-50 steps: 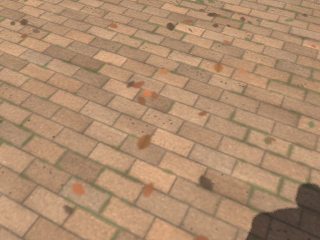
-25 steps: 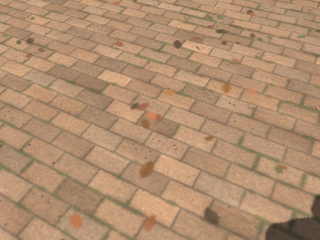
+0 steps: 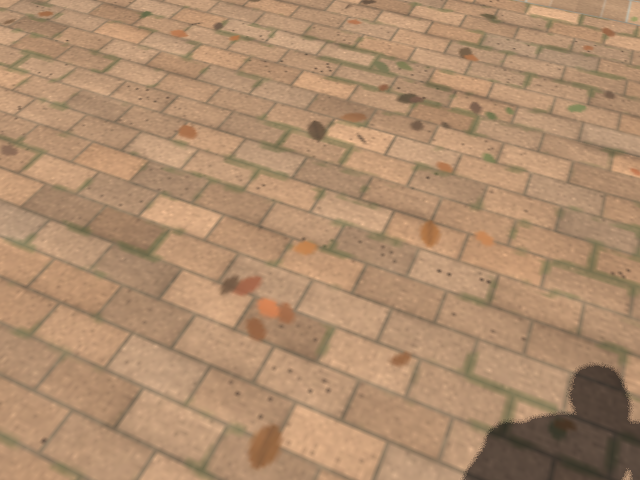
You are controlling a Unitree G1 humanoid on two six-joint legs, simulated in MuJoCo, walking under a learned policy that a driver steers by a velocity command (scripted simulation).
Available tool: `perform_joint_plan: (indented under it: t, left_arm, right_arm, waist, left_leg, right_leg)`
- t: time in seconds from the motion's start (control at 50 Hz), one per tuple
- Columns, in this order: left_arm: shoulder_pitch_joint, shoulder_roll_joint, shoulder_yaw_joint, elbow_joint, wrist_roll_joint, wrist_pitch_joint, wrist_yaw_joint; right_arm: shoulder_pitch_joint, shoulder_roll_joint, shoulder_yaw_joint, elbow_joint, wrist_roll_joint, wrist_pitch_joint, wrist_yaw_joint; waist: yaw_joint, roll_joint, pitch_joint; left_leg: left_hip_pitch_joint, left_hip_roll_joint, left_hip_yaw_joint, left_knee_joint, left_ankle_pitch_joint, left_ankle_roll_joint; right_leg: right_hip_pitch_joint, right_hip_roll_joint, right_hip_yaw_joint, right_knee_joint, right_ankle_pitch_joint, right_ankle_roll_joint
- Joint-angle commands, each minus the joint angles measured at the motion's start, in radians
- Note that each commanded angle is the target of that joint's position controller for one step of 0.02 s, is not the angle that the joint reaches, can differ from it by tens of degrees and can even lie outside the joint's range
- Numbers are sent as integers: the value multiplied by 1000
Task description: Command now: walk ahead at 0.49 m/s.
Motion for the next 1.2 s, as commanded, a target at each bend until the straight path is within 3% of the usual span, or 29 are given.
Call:
perform_joint_plan:
  t: [0.02, 0.1, 0.2, 0.24, 0.28, 0.3, 0.32, 0.34, 0.36, 0.38, 0.4, 0.44, 0.5, 0.56, 0.64, 0.76, 0.82, 0.84, 0.86, 0.88, 0.9, 0.92, 0.94, 0.96, 0.98, 1.0, 1.04, 1.08, 1.2]
  left_arm:
    - [34, 46, 14, -43, 13, 4, 7]
    - [-128, 29, 7, -87, 4, -7, -5]
    - [-254, 41, 2, -137, -9, -16, -36]
    - [-238, 62, 8, -145, -10, -25, -47]
    - [-81, 110, 35, -105, -7, -32, -47]
    - [113, 172, 63, -51, -4, -34, -40]
    - [273, 290, 91, -25, 16, -30, -34]
    - [306, 250, 80, -10, 12, -24, -40]
    - [231, 174, 56, -24, 6, -27, -41]
    - [135, 131, 42, -48, 5, -25, -39]
    - [57, 103, 31, -60, 9, -24, -44]
    - [14, 64, 19, -55, 18, -26, -52]
    - [68, 97, 29, -19, 18, -33, -47]
    - [118, 113, 33, 6, 17, -24, -30]
    - [171, 126, 33, 29, 7, -16, -16]
    - [248, 138, 42, 82, -3, 7, -6]
    - [213, 160, 51, 80, -4, 19, -1]
    - [189, 162, 51, 76, -3, 25, -1]
    - [177, 139, 41, 66, 4, 28, -2]
    - [196, 105, 24, 39, 25, 25, -1]
    - [325, -34, -12, 50, 10, -1, -16]
    - [247, 84, 13, 54, -16, -24, -20]
    - [148, 131, 26, 21, -34, -37, -22]
    - [99, 128, 28, 11, -28, -38, -13]
    - [76, 119, 36, 8, -11, -30, -6]
    - [103, 99, 38, 11, -7, -16, -5]
    - [128, 60, 37, 16, -6, 6, -3]
    - [72, 63, 40, -6, 1, 16, 1]
    - [-138, 44, 35, -68, 5, 9, -11]
  right_arm:
    - [-38, -130, -20, -53, 1, -18, -20]
    - [44, -158, -25, -36, 17, -5, -36]
    - [119, -169, -32, -2, 26, 16, -39]
    - [112, -180, -38, 0, 27, 27, -41]
    - [72, -183, -37, -10, 23, 37, -42]
    - [63, -149, -23, -24, 11, 39, -41]
    - [141, -55, 8, -52, -1, 23, -35]
    - [178, -28, 19, -37, 19, -5, -28]
    - [97, -144, -10, -52, 43, -23, -24]
    - [14, -165, -16, -77, 51, -29, -25]
    - [-25, -151, -18, -83, 39, -24, -31]
    - [-7, -118, -25, -78, 23, 4, -37]
    - [-12, -88, -27, -84, 18, 29, -42]
    - [-130, -86, -31, -126, 10, 29, -42]
    - [-274, -66, -24, -165, 15, 21, -31]
    - [-416, -73, -18, -223, 26, 7, 0]
    - [-348, -109, -32, -216, 27, -3, 10]
    - [-245, -137, -49, -187, 25, -4, 6]
    - [-65, -188, -76, -130, 23, -3, -1]
    - [119, -273, -96, -96, 11, 2, -13]
    - [140, -300, -96, -82, 5, 4, -3]
    - [101, -206, -72, -90, 16, 1, -3]
    - [11, -165, -60, -109, 20, -1, -6]
    - [-74, -145, -51, -127, 15, -2, -5]
    - [-117, -117, -44, -131, 6, -4, -1]
    - [-126, -97, -37, -124, -4, -7, 1]
    - [-99, -102, -39, -103, -1, -10, 0]
    - [-68, -136, -47, -87, 0, -12, -12]
    - [23, -153, -46, -52, 10, 5, -38]
  waist:
    - [46, 77, 55]
    - [-12, 77, 55]
    - [-50, 90, 84]
    - [-26, 102, 72]
    - [67, 111, -16]
    - [144, 78, -144]
    - [148, -131, -313]
    - [138, -264, -403]
    - [133, -165, -269]
    - [108, -98, -169]
    - [75, -22, -98]
    - [22, -37, -45]
    - [3, -23, -12]
    - [26, -11, 18]
    - [68, -19, 48]
    - [99, -22, 98]
    - [43, -50, 45]
    - [-15, -57, -18]
    - [-92, -37, -127]
    - [-132, 118, -283]
    - [-52, 370, -398]
    - [-81, 244, -321]
    - [-65, 189, -184]
    - [-28, 88, -116]
    - [1, 69, -64]
    - [32, 97, -59]
    - [51, 108, -39]
    - [49, 94, -4]
    - [-7, 92, 41]
  left_leg:
    - [-103, 278, -206, -205, 83, 170]
    - [-13, 264, -162, -191, 94, 127]
    - [147, 325, -178, -122, 68, 113]
    - [194, 350, -191, -70, 115, 98]
    - [184, 309, -150, 114, 386, 65]
    - [76, 247, -97, 354, 416, 33]
    - [-292, 112, -19, 763, 86, -37]
    - [-519, 26, -127, 976, -419, -52]
    - [-614, 96, -188, 1064, -381, -29]
    - [-615, 152, -160, 1044, -284, -16]
    - [-570, 193, -139, 980, -204, -21]
    - [-464, 234, -136, 881, -122, -31]
    - [-481, 238, -119, 805, -49, -52]
    - [-568, 239, -116, 643, 83, -72]
    - [-528, 207, -82, 409, 237, -72]
    - [-557, 181, -75, 258, 163, -40]
    - [-397, 134, -37, 222, 60, -2]
    - [-243, 97, -5, 208, 56, 19]
    - [13, 100, -16, 220, 82, 51]
    - [329, 317, -284, 228, 88, 119]
    - [599, 500, -763, 71, -104, 273]
    - [539, 463, -757, 18, -190, 225]
    - [396, 433, -597, 2, -133, 178]
    - [239, 399, -482, -25, -22, 154]
    - [120, 361, -398, -56, 55, 143]
    - [57, 336, -346, -85, 83, 135]
    - [0, 315, -283, -131, 124, 147]
    - [-10, 315, -244, -161, 164, 155]
    - [53, 276, -146, -181, 186, 110]
  right_leg:
    - [-26, -42, 1, -138, 157, 27]
    - [1, 1, -36, -431, 308, 35]
    - [-3, 31, -43, -584, 227, 18]
    - [48, 46, -50, -626, 146, -10]
    - [277, 103, -97, -667, 103, -49]
    - [549, 65, -51, -647, 129, -93]
    - [957, -196, 330, -664, 92, -226]
    - [1084, -296, 686, -829, -26, -313]
    - [977, -260, 587, -844, -62, -258]
    - [832, -222, 426, -856, 2, -217]
    - [687, -176, 316, -895, 87, -197]
    - [538, -109, 191, -961, 154, -172]
    - [499, -91, 107, -1002, 286, -191]
    - [538, -88, 66, -1019, 331, -185]
    - [557, -62, 9, -1039, 272, -156]
    - [733, -129, 16, -977, 278, -146]
    - [765, -138, 6, -870, 510, -121]
    - [745, -109, -21, -753, 674, -103]
    - [649, -52, -60, -544, 694, -73]
    - [410, 28, -107, -195, 331, -36]
    - [43, 204, -21, 98, -360, 11]
    - [-64, 144, 85, 204, -365, -10]
    - [-110, 93, 55, 198, -268, -26]
    - [-59, 37, 28, 148, -167, -23]
    - [-13, 8, 19, 91, -114, -19]
    - [48, -15, 26, 57, -79, -18]
    - [78, -26, 13, 2, -56, -8]
    - [18, -34, 5, -73, 11, 11]
    - [-39, -5, -29, -411, 288, 32]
